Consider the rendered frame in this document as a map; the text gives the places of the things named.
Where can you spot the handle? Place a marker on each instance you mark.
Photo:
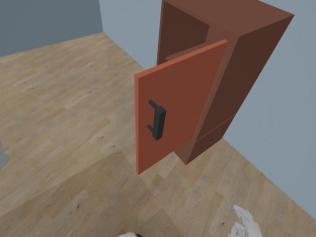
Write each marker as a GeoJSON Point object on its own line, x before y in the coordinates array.
{"type": "Point", "coordinates": [159, 120]}

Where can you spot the robot right hand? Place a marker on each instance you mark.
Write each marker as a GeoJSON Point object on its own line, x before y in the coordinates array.
{"type": "Point", "coordinates": [250, 228]}

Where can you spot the cupboard door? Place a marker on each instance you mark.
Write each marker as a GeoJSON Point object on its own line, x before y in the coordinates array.
{"type": "Point", "coordinates": [181, 86]}

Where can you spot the robot left hand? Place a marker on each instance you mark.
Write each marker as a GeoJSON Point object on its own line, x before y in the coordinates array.
{"type": "Point", "coordinates": [3, 157]}

